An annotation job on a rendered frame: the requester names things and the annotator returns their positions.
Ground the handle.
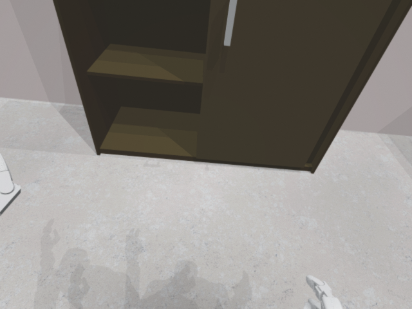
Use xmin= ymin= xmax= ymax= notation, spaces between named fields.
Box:
xmin=224 ymin=0 xmax=237 ymax=46

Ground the robot left hand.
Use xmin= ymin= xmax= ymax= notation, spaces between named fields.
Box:
xmin=0 ymin=153 xmax=21 ymax=215

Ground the robot right hand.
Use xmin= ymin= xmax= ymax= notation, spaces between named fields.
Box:
xmin=304 ymin=275 xmax=343 ymax=309

